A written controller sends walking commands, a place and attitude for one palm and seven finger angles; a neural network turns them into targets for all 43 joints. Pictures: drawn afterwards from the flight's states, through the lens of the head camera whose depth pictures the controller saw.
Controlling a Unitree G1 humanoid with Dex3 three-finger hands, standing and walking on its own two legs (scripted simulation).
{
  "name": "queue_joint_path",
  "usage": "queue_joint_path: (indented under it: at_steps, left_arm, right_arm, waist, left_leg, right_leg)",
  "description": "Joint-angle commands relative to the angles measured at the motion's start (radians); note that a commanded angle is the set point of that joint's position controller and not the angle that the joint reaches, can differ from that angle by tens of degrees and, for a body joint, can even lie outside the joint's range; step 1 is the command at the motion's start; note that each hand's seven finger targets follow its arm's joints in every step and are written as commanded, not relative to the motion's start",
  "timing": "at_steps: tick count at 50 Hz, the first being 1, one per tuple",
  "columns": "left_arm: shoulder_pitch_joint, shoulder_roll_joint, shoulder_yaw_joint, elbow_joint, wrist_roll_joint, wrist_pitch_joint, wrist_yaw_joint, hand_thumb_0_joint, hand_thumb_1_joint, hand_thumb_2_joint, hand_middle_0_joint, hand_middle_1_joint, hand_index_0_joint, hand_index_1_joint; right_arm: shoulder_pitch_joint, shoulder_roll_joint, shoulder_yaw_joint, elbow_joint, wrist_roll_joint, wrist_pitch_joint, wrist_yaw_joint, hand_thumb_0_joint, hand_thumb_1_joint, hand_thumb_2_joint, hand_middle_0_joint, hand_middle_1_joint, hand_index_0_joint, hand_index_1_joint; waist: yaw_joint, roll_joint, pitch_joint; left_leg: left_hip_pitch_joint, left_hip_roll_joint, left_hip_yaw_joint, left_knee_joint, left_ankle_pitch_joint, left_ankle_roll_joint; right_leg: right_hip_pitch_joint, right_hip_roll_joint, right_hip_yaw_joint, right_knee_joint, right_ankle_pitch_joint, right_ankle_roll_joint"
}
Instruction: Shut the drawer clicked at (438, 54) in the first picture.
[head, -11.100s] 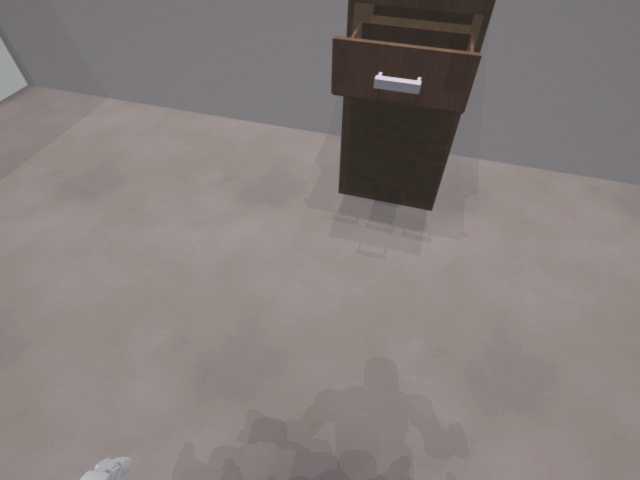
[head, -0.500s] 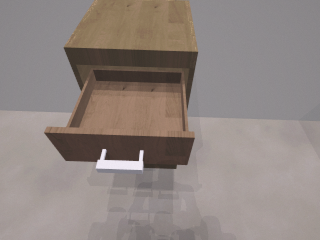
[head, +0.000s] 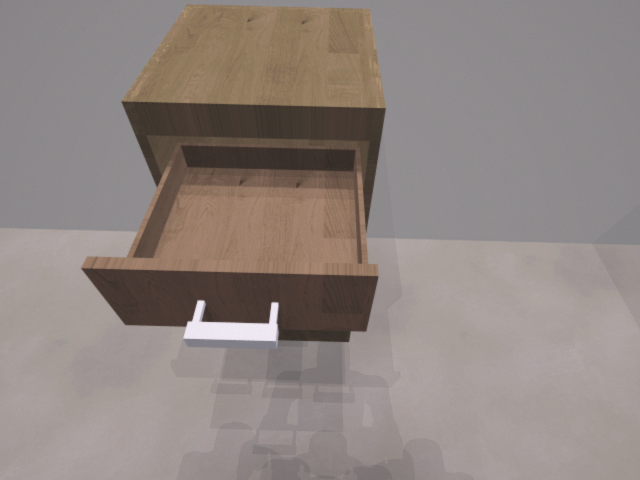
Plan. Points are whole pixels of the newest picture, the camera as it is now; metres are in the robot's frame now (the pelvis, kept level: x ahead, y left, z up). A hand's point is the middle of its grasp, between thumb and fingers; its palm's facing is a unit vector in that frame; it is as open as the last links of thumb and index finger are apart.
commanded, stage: raise the hand and make a fist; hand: left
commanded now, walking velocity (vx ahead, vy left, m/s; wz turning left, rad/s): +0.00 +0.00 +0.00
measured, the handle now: (235, 321) +0.33 +0.15 -0.03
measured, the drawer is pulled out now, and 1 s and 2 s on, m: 0.30 0.30 0.30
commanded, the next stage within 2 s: bring the fist close to the handle in 1.94 s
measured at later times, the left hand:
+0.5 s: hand out of the picture +0.12 +0.14 -0.05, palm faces +0.11 -0.99 -0.02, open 5.7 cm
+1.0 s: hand (216, 459) +0.15 +0.12 +0.01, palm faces +0.04 -1.00 -0.03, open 3.4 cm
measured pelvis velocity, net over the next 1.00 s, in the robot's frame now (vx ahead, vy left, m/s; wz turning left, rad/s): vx -0.03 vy -0.03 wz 0.06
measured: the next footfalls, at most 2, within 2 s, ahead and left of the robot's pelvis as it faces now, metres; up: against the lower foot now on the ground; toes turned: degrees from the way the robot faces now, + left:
none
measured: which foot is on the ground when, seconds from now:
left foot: down 0.00-1.00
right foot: down 0.00-1.00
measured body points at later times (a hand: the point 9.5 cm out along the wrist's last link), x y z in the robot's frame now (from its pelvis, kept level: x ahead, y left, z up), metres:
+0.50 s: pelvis -0.05 -0.05 -0.08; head +0.00 -0.04 +0.37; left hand +0.11 +0.19 -0.04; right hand +0.21 -0.29 -0.09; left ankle -0.04 +0.10 -0.74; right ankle +0.00 -0.15 -0.74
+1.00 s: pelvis -0.03 -0.03 -0.06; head +0.02 -0.04 +0.39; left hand +0.14 +0.18 +0.02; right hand +0.15 -0.27 -0.14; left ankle -0.04 +0.10 -0.74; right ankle +0.00 -0.15 -0.74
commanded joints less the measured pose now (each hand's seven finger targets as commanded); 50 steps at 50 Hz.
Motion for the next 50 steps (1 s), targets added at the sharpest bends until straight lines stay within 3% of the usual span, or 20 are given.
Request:
queue_joint_path:
  at_steps: [1,2,3,4,5,6,7,9,12,14,16,18,20,23,25,27,32,36,45,50]
  left_arm:
    - [0.074,0.106,0.021,-0.029,0.001,-0.008,0.009,0.0,0.9,0.9,-0.2,-0.3,-0.2,-0.3]
    - [0.098,0.13,0.021,0.014,0.011,-0.025,0.037,0.0,0.9,0.9,-0.2,-0.3,-0.2,-0.3]
    - [-0.622,0.325,0.142,-1.55,-0.177,-0.234,0.03,0.0,0.9,0.9,-0.22,-0.322,-0.22,-0.322]
    - [-0.135,0.248,0.116,-1.265,-0.092,-0.175,0.072,0.0,0.9,0.9,-0.24,-0.343,-0.24,-0.343]
    - [0.139,0.023,-0.012,-1.086,-0.125,-0.037,0.103,0.0,0.9,0.9,-0.26,-0.365,-0.26,-0.365]
    - [0.089,-0.053,-0.065,-1.106,-0.15,-0.034,0.083,0.0,0.9,0.9,-0.28,-0.387,-0.28,-0.387]
    - [0.023,-0.012,-0.026,-1.142,-0.149,-0.075,0.069,0.0,0.9,0.9,-0.3,-0.408,-0.3,-0.408]
    - [0.158,0.026,0.064,-1.091,-0.151,-0.191,0.011,0.0,0.9,0.9,-0.34,-0.452,-0.34,-0.452]
    - [0.421,-0.044,0.085,-0.965,-0.201,-0.397,-0.143,0.0,0.9,0.9,-0.4,-0.517,-0.4,-0.517]
    - [0.408,0.027,0.17,-0.969,-0.238,-0.562,-0.27,0.0,0.9,0.9,-0.44,-0.56,-0.44,-0.56]
    - [0.388,0.111,0.241,-0.973,-0.24,-0.629,-0.342,0.0,0.9,0.9,-0.48,-0.603,-0.48,-0.603]
    - [0.299,0.134,0.243,-1.091,-0.264,-0.588,-0.355,0.0,0.9,0.9,-0.52,-0.647,-0.52,-0.647]
    - [0.17,0.166,0.255,-1.245,-0.278,-0.56,-0.323,0.0,0.9,0.9,-0.56,-0.69,-0.56,-0.69]
    - [0.101,0.15,0.222,-1.441,-0.277,-0.58,-0.274,0.0,0.9,0.9,-0.62,-0.755,-0.62,-0.755]
    - [0.003,0.164,0.195,-1.5,-0.268,-0.602,-0.271,0.0,0.9,0.9,-0.66,-0.798,-0.66,-0.798]
    - [-0.003,0.133,0.136,-1.446,-0.268,-0.596,-0.305,0.0,0.9,0.9,-0.7,-0.842,-0.7,-0.842]
    - [0.123,0.174,0.188,-1.325,-0.288,-0.437,-0.382,0.0,0.9,0.9,-0.8,-0.95,-0.8,-0.95]
    - [0.243,0.164,0.248,-1.358,-0.303,-0.34,-0.338,0.0,0.9,0.9,-0.88,-1.037,-0.88,-1.037]
    - [0.338,0.089,0.13,-1.512,-0.242,-0.435,-0.23,0.0,0.9,0.9,-1.06,-1.232,-1.06,-1.232]
    - [0.374,0.071,0.056,-1.635,-0.199,-0.445,-0.194,0.0,0.9,0.9,-1.16,-1.34,-1.16,-1.34]
  right_arm:
    - [0.07,-0.093,-0.018,-0.02,-0.001,-0.007,-0.006,0.0,-0.9,-0.9,0.2,0.3,0.2,0.3]
    - [0.033,-0.142,-0.014,-0.104,0.0,-0.016,-0.006,0.0,-0.9,-0.9,0.2,0.3,0.2,0.3]
    - [0.039,-0.284,-0.028,-0.45,0.056,-0.176,-0.04,0.0,-0.9,-0.9,0.2,0.3,0.2,0.3]
    - [-0.038,-0.199,-0.012,-0.394,0.029,-0.269,-0.073,0.0,-0.9,-0.9,0.2,0.3,0.2,0.3]
    - [-0.054,-0.154,-0.021,-0.392,0.046,-0.306,-0.059,0.0,-0.9,-0.9,0.2,0.3,0.2,0.3]
    - [-0.005,-0.186,-0.03,-0.358,0.047,-0.316,-0.049,0.0,-0.9,-0.9,0.2,0.3,0.2,0.3]
    - [-0.033,-0.21,-0.046,-0.416,0.036,-0.333,-0.041,0.0,-0.9,-0.9,0.2,0.3,0.2,0.3]
    - [-0.038,-0.228,-0.064,-0.494,0.006,-0.347,-0.027,0.0,-0.9,-0.9,0.2,0.3,0.2,0.3]
    - [-0.098,-0.206,-0.077,-0.604,0.007,-0.342,0.016,0.0,-0.9,-0.9,0.2,0.3,0.2,0.3]
    - [-0.126,-0.213,-0.091,-0.659,0.008,-0.334,0.037,0.0,-0.9,-0.9,0.2,0.3,0.2,0.3]
    - [-0.146,-0.218,-0.096,-0.725,0.021,-0.32,0.049,0.0,-0.9,-0.9,0.2,0.3,0.2,0.3]
    - [-0.165,-0.217,-0.091,-0.798,0.039,-0.299,0.034,0.0,-0.9,-0.9,0.2,0.3,0.2,0.3]
    - [-0.143,-0.211,-0.083,-0.833,0.043,-0.288,0.015,0.0,-0.9,-0.9,0.2,0.3,0.2,0.3]
    - [-0.08,-0.188,-0.073,-0.836,0.039,-0.292,-0.007,0.0,-0.9,-0.9,0.2,0.3,0.2,0.3]
    - [-0.051,-0.196,-0.062,-0.813,0.035,-0.298,-0.018,0.0,-0.9,-0.9,0.2,0.3,0.2,0.3]
    - [-0.048,-0.201,-0.051,-0.788,0.038,-0.315,-0.026,0.0,-0.9,-0.9,0.2,0.3,0.2,0.3]
    - [-0.071,-0.204,-0.046,-0.783,0.053,-0.319,-0.038,0.0,-0.9,-0.9,0.2,0.3,0.2,0.3]
    - [-0.103,-0.177,-0.047,-0.794,0.05,-0.299,-0.038,0.0,-0.9,-0.9,0.2,0.3,0.2,0.3]
    - [-0.093,-0.174,-0.052,-0.792,0.032,-0.313,-0.015,0.0,-0.9,-0.9,0.2,0.3,0.2,0.3]
    - [-0.072,-0.181,-0.048,-0.816,0.031,-0.309,-0.008,0.0,-0.9,-0.9,0.2,0.3,0.2,0.3]
  waist:
    - [0.005,0.005,0.009]
    - [0.007,-0.059,-0.003]
    - [-0.062,0.148,-0.513]
    - [0.016,0.263,-0.493]
    - [-0.012,0.197,-0.29]
    - [-0.036,0.086,-0.156]
    - [-0.051,0.041,-0.034]
    - [-0.029,-0.13,-0.08]
    - [0.047,-0.214,-0.115]
    - [0.057,-0.18,-0.154]
    - [0.073,-0.06,-0.188]
    - [0.069,-0.081,-0.252]
    - [0.047,0.002,-0.29]
    - [0.004,0.045,-0.355]
    - [-0.049,0.018,-0.353]
    - [-0.067,0.028,-0.316]
    - [-0.018,-0.01,-0.358]
    - [0.028,-0.07,-0.382]
    - [0.005,-0.066,-0.292]
    - [0.004,0.017,-0.323]
  left_leg:
    - [-0.011,0.114,-0.107,-0.091,0.276,0.009]
    - [-0.099,0.142,-0.094,0.089,0.546,-0.021]
    - [0.169,0.039,-0.118,-0.018,0.624,-0.041]
    - [0.221,0.085,-0.108,-0.038,0.749,-0.046]
    - [0.069,0.083,-0.115,-0.058,0.688,-0.073]
    - [-0.012,0.07,-0.116,-0.035,0.544,-0.059]
    - [-0.119,0.055,-0.134,0.01,0.384,-0.043]
    - [-0.262,0.023,-0.125,0.109,0.216,-0.031]
    - [-0.454,-0.003,-0.079,0.236,0.091,-0.046]
    - [-0.573,-0.018,-0.057,0.335,0.012,-0.052]
    - [-0.638,-0.034,-0.035,0.4,-0.043,-0.04]
    - [-0.684,-0.045,-0.02,0.439,-0.108,-0.022]
    - [-0.677,-0.037,-0.034,0.462,-0.146,-0.014]
    - [-0.639,-0.017,-0.055,0.513,-0.093,-0.004]
    - [-0.644,-0.006,-0.065,0.554,-0.092,0.001]
    - [-0.654,0.002,-0.083,0.567,-0.09,0.002]
    - [-0.654,-0.006,-0.089,0.524,-0.037,-0.001]
    - [-0.622,-0.012,-0.094,0.466,0.034,-0.007]
    - [-0.551,-0.003,-0.095,0.412,0.044,-0.003]
    - [-0.496,0.002,-0.101,0.397,0.068,-0.002]
  right_leg:
    - [-0.03,-0.052,0.044,-0.064,0.179,-0.057]
    - [0.005,-0.073,0.054,-0.014,0.49,-0.056]
    - [0.087,0.034,-0.033,0.059,0.442,-0.076]
    - [0.004,0.059,-0.043,0.125,0.157,-0.091]
    - [-0.109,0.052,-0.078,0.146,-0.002,-0.066]
    - [-0.15,0.053,-0.074,0.111,0.006,-0.056]
    - [-0.191,0.052,-0.089,0.071,0.01,-0.057]
    - [-0.225,0.064,-0.119,0.093,0.033,-0.061]
    - [-0.314,0.068,-0.115,0.235,-0.033,-0.069]
    - [-0.367,0.058,-0.072,0.312,-0.077,-0.079]
    - [-0.386,0.038,-0.012,0.343,-0.133,-0.088]
    - [-0.377,0.03,0.048,0.327,-0.252,-0.074]
    - [-0.424,0.033,0.074,0.324,-0.342,-0.07]
    - [-0.42,0.039,0.093,0.335,-0.287,-0.068]
    - [-0.457,0.045,0.102,0.331,-0.284,-0.061]
    - [-0.478,0.048,0.102,0.33,-0.266,-0.062]
    - [-0.352,0.03,0.106,0.291,-0.2,-0.049]
    - [-0.254,0.023,0.071,0.291,-0.074,-0.039]
    - [-0.337,0.049,-0.018,0.328,-0.053,-0.053]
    - [-0.355,0.057,-0.056,0.368,-0.026,-0.064]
